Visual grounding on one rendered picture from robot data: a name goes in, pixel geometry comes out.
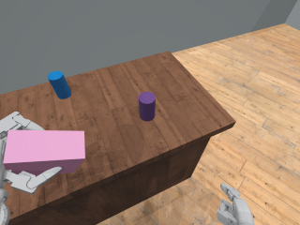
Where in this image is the sponge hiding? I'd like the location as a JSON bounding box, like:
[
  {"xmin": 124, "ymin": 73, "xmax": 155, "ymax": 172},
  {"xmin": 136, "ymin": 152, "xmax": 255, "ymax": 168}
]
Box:
[{"xmin": 3, "ymin": 129, "xmax": 85, "ymax": 176}]

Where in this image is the left robot hand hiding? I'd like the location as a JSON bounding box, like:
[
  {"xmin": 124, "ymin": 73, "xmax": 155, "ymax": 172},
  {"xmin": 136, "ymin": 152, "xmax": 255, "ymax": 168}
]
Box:
[{"xmin": 0, "ymin": 112, "xmax": 62, "ymax": 195}]

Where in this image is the right robot hand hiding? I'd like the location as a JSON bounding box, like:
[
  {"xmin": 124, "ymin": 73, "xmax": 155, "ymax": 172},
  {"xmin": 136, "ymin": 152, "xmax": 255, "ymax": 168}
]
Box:
[{"xmin": 217, "ymin": 183, "xmax": 255, "ymax": 225}]

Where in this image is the left robot forearm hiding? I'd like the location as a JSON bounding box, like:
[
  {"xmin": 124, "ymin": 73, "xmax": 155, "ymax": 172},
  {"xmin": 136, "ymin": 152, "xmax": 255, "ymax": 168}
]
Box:
[{"xmin": 0, "ymin": 188, "xmax": 10, "ymax": 225}]

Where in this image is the table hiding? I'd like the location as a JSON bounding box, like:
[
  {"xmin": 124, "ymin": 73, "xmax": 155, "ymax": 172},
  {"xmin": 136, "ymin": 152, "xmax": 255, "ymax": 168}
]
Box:
[{"xmin": 0, "ymin": 51, "xmax": 236, "ymax": 225}]

